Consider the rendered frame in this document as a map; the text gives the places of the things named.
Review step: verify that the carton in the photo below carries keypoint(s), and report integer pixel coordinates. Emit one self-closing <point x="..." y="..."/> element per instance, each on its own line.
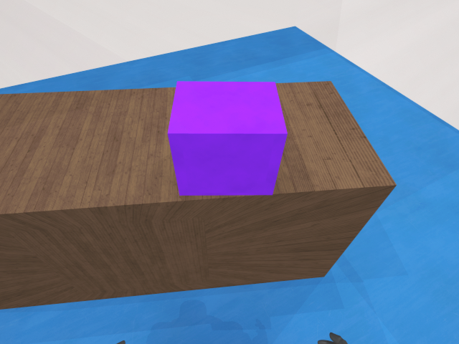
<point x="226" y="138"/>

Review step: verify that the pedestal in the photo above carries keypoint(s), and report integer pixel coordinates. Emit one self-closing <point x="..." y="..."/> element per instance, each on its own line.
<point x="90" y="207"/>

